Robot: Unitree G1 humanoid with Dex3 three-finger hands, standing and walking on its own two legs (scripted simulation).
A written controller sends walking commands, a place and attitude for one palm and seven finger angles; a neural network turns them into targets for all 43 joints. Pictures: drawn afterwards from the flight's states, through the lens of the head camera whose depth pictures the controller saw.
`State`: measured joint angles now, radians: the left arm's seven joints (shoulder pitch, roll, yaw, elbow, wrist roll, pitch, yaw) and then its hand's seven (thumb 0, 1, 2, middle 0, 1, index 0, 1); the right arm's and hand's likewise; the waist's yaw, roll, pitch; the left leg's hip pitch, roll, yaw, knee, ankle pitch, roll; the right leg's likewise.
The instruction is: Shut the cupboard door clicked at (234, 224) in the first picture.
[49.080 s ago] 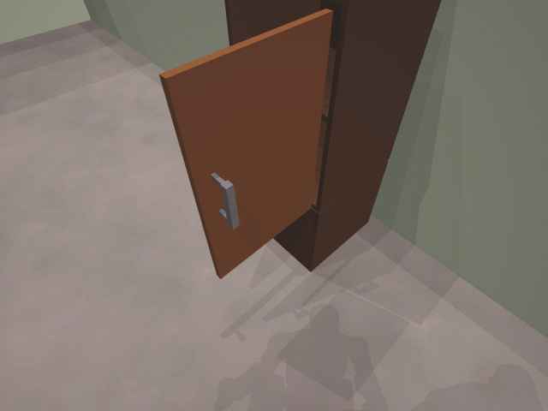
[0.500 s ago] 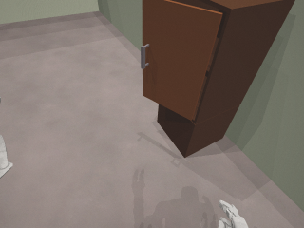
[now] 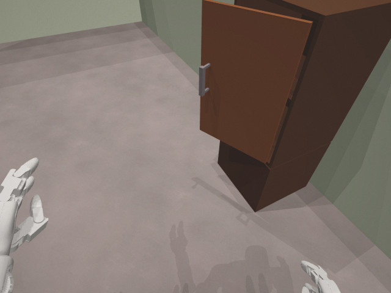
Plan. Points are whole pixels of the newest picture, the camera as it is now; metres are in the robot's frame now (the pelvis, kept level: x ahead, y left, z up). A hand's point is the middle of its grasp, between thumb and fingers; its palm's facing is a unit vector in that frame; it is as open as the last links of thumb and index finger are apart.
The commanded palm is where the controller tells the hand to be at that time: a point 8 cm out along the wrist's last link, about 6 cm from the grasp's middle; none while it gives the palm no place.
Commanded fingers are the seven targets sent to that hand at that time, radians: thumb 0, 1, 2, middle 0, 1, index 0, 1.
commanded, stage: let the arm hang, fingers relaxed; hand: left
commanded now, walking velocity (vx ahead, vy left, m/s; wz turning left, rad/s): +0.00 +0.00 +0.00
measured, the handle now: (204, 79) +0.91 +0.02 -0.02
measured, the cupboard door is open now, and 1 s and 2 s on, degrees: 25 25 25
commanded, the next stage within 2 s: look to check the result in 1.02 s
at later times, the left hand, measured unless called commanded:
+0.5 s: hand out of the picture -0.12 +0.17 -0.17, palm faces +0.06 -0.98 -0.17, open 7.3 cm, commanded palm none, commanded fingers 0.00 0.90 0.90 -0.20 -0.30 -0.20 -0.30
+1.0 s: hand out of the picture -0.07 +0.18 -0.17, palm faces +0.03 -0.98 -0.22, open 7.4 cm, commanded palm none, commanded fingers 0.00 0.90 0.90 -0.20 -0.30 -0.20 -0.30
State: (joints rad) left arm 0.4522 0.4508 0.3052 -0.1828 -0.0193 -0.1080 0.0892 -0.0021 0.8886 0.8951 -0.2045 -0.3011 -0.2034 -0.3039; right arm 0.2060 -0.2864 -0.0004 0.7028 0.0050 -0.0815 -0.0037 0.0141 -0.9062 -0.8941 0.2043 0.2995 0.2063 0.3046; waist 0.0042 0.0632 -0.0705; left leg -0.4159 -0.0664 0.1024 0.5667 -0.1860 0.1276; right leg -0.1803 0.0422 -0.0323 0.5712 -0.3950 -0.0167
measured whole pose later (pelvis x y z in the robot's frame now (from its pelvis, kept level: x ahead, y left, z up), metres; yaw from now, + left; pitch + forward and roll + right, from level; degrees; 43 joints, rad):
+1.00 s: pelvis -0.06 -0.02 +0.01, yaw +0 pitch -4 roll -2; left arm 0.32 0.22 0.02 1.14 0.02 0.02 0.02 0.00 0.90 0.89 -0.20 -0.30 -0.20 -0.30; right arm 0.26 -0.24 -0.04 1.12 -0.02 0.04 -0.02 0.01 -0.91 -0.89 0.20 0.30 0.21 0.30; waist -0.01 0.00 0.00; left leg -0.30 -0.07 0.03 0.45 -0.18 0.06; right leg -0.09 0.05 -0.01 0.44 -0.31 -0.04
